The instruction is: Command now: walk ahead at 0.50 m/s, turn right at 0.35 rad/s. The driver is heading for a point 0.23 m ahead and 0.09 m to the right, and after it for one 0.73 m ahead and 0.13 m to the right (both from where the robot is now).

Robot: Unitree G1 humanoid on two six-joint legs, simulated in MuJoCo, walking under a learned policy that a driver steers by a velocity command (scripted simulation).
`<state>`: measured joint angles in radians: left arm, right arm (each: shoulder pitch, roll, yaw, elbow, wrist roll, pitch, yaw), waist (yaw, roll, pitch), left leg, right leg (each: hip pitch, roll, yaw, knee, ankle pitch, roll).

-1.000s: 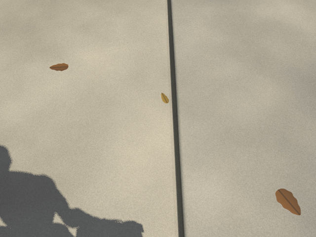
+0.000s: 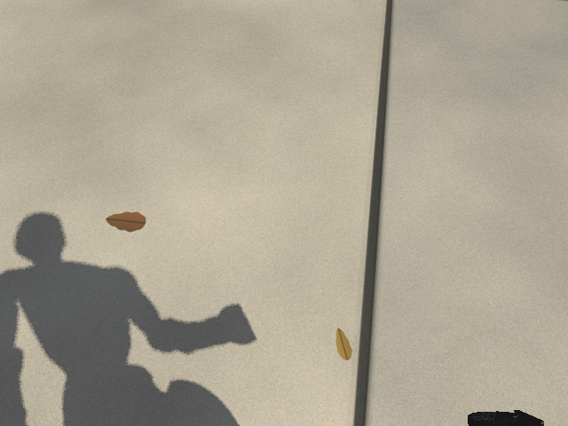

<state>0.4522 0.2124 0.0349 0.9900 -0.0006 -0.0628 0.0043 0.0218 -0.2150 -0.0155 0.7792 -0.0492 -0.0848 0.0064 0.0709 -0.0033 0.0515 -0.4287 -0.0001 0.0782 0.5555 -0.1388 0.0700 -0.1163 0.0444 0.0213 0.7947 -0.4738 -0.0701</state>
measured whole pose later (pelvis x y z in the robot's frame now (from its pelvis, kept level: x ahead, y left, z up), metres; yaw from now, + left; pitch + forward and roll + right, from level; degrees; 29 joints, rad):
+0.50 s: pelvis +0.25 -0.04 -0.01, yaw -17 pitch +1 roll +1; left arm 0.03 0.22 0.04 0.77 0.04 -0.02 -0.06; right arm 0.43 -0.21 -0.04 0.97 -0.02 -0.06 -0.03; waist -0.05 -0.01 0.06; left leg 0.07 0.06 0.34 0.49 -0.49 -0.02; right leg -0.45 0.03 -0.13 0.58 -0.18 -0.17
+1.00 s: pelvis +0.50 -0.12 +0.00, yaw -16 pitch +1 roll -1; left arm 0.39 0.22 0.03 0.96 0.02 -0.09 0.02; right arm 0.13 -0.23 -0.03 0.82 -0.03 -0.02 0.04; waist 0.04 0.03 0.05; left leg -0.59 0.02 0.08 0.64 -0.05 0.08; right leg 0.17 0.10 -0.11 0.14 -0.34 -0.09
